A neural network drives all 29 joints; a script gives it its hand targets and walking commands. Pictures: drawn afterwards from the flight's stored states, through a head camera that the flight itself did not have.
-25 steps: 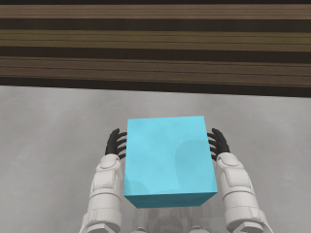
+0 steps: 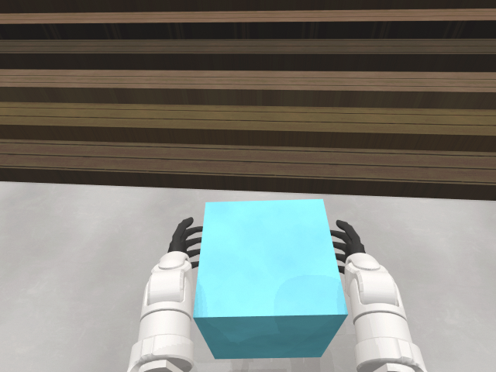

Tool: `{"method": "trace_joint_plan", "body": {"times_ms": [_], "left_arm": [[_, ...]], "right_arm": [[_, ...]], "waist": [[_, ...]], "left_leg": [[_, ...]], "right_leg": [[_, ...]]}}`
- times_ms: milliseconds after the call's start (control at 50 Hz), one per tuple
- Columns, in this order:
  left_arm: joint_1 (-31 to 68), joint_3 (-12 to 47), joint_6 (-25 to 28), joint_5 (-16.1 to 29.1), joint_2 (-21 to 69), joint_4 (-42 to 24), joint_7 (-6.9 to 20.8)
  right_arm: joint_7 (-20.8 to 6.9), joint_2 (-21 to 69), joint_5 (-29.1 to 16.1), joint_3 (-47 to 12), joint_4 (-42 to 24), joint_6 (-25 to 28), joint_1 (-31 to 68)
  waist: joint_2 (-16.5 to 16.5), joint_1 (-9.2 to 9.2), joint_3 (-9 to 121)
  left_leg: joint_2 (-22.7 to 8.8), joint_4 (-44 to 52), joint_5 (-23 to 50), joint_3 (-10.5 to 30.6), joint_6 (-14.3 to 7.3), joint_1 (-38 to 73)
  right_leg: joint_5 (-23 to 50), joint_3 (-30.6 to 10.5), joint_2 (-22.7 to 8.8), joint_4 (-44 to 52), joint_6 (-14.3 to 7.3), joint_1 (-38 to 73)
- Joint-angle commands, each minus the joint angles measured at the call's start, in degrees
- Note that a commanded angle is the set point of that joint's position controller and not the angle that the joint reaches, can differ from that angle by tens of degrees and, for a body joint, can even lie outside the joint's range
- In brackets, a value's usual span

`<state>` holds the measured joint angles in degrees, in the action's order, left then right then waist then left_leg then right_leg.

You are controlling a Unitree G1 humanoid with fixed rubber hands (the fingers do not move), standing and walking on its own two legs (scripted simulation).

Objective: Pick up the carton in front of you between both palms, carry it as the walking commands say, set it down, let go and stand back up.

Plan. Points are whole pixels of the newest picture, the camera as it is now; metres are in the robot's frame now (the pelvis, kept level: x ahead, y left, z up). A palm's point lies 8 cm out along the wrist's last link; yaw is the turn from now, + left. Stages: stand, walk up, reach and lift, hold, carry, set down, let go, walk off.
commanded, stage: reach and lift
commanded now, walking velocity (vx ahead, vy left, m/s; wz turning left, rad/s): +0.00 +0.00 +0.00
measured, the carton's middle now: (266, 283) +0.30 +0.00 -0.05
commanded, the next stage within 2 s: hold in 0.74 s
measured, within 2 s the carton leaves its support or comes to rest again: neither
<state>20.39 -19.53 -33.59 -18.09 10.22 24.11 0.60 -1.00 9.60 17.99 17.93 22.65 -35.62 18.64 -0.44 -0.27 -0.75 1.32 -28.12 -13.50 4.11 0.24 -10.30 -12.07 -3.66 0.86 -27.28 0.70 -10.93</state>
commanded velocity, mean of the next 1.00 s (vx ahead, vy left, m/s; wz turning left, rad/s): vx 0.00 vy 0.00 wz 0.00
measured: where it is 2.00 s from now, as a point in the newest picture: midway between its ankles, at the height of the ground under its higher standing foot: outside the picture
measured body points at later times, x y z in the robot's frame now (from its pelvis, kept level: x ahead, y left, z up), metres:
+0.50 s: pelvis +0.02 -0.01 +0.01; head -0.01 -0.01 +0.46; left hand +0.33 +0.15 +0.03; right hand +0.32 -0.16 +0.03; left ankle +0.02 +0.12 -0.74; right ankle +0.04 -0.13 -0.74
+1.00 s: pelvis +0.01 +0.00 +0.01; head -0.03 +0.00 +0.46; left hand +0.31 +0.15 +0.05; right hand +0.31 -0.15 +0.05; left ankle +0.02 +0.12 -0.74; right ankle +0.04 -0.13 -0.74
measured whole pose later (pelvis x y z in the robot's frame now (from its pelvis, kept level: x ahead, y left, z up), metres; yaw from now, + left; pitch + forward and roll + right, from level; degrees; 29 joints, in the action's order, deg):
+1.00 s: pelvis +0.01 +0.00 +0.01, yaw +0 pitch -8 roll +0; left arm 15.0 -12.7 -42.6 -15.6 8.7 12.8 0.4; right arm -0.3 8.4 15.4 11.0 11.9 -44.5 13.7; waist -0.3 0.1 -1.5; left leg 1.0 -20.1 -11.1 4.2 0.3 -1.1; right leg -9.9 -3.8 0.7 -19.7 0.6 -2.0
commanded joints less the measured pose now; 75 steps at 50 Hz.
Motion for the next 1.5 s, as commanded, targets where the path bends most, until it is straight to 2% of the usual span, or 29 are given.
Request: {"method": "trace_joint_plan", "body": {"times_ms": [0,140,460,720,820,960,1160,1280,1480], "left_arm": [[29.42,30.64,0.4,12.02,56.3,3.25,14.16],[28.37,30.77,-0.03,11.69,54.88,2.37,14.12],[19.8,33.83,-2.19,13.69,52.56,-4.9,13.77],[18.3,35.38,-4.16,14.98,52.47,-8.36,13.29],[16.49,38.98,-6.35,17.16,52.37,-13.77,12.5],[17.66,35.51,-8.76,15.4,49.89,-11.31,12.54],[23.57,35.29,-7.89,15.45,51.66,-9.17,13.27],[24.11,34.57,-7.76,14.9,51.4,-7.99,13.51],[21.76,35.25,-7.9,15.29,50.75,-9.89,13.46]], "right_arm": [[-14.0,53.57,-13.08,-31.26,-1.33,2.79,35.5],[-13.6,53.11,-12.78,-31.47,-1.81,2.17,33.92],[-12.34,52.59,-15.06,-34.42,-8.58,-0.11,24.95],[-12.26,51.27,-16.12,-35.78,-12.35,-1.91,23.62],[-12.03,50.78,-18.46,-39.71,-17.77,-3.96,22.6],[-12.02,48.06,-16.24,-35.47,-14.76,-6.24,23.12],[-12.61,50.29,-16.48,-35.84,-12.93,-5.51,29.24],[-12.56,50.75,-16.12,-35.27,-11.66,-5.59,29.56],[-12.13,50.95,-16.75,-35.87,-13.22,-5.87,26.84]], "waist": [[-0.09,0.08,13.63],[0.35,0.12,14.49],[0.63,0.21,15.28],[0.18,0.1,13.96],[-0.05,0.46,16.09],[-0.09,0.14,7.87],[0.13,0.36,10.33],[0.32,0.35,10.39],[0.44,0.37,11.58]], "left_leg": [[3.27,6.28,0.69,0.0,-0.64,0.47],[3.5,7.09,2.8,-0.21,-0.56,2.15],[4.4,8.66,14.26,0.07,-0.03,6.85],[4.12,9.61,15.19,0.5,0.25,8.07],[3.92,10.28,19.61,0.95,0.65,10.96],[3.57,11.66,7.75,0.15,0.15,7.38],[3.53,10.65,3.96,-0.07,-0.14,6.38],[3.56,10.69,4.0,-0.2,-0.22,6.26],[3.83,10.62,8.87,-0.18,-0.01,7.65]], "right_leg": [[-0.2,0.52,4.16,4.45,-1.39,5.48],[2.43,0.3,4.22,5.39,-1.1,7.24],[14.34,-0.58,4.32,7.51,-0.22,12.1],[14.19,-0.51,4.53,8.22,-0.26,12.6],[17.25,-0.64,4.66,8.91,-0.12,14.44],[6.23,-0.13,4.33,10.1,-0.81,11.15],[3.09,0.1,4.08,9.06,-0.85,11.11],[3.37,0.09,3.97,9.16,-0.72,11.48],[8.48,-0.22,4.03,9.36,-0.39,13.05]]}}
